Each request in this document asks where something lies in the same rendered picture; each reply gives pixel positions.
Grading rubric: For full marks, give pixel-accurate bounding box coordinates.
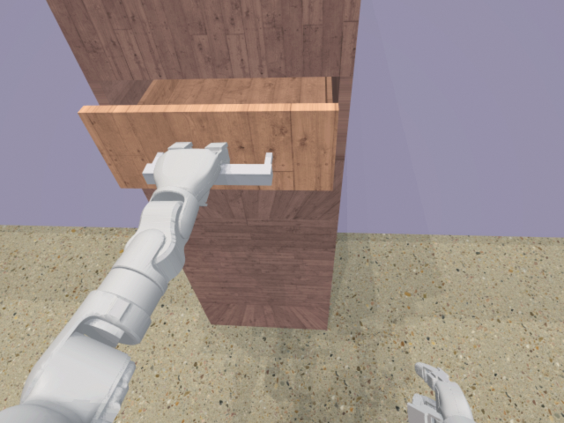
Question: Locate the robot left upper arm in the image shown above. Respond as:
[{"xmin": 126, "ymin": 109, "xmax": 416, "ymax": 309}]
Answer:
[{"xmin": 0, "ymin": 332, "xmax": 136, "ymax": 423}]

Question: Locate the left robot hand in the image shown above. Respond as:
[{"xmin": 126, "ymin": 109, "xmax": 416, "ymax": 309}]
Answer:
[{"xmin": 153, "ymin": 142, "xmax": 230, "ymax": 206}]

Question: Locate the drawer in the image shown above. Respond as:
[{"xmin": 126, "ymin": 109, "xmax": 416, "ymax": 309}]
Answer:
[{"xmin": 78, "ymin": 77, "xmax": 339, "ymax": 190}]

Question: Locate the cabinet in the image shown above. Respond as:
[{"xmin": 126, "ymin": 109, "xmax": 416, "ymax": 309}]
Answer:
[{"xmin": 46, "ymin": 0, "xmax": 361, "ymax": 330}]

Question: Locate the right robot hand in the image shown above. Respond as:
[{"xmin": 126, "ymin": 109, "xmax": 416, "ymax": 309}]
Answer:
[{"xmin": 407, "ymin": 362, "xmax": 474, "ymax": 423}]

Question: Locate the robot left forearm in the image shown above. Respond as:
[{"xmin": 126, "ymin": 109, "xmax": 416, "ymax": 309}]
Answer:
[{"xmin": 19, "ymin": 186, "xmax": 199, "ymax": 404}]

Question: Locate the handle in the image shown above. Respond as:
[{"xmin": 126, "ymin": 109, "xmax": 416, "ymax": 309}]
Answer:
[{"xmin": 142, "ymin": 152, "xmax": 273, "ymax": 186}]

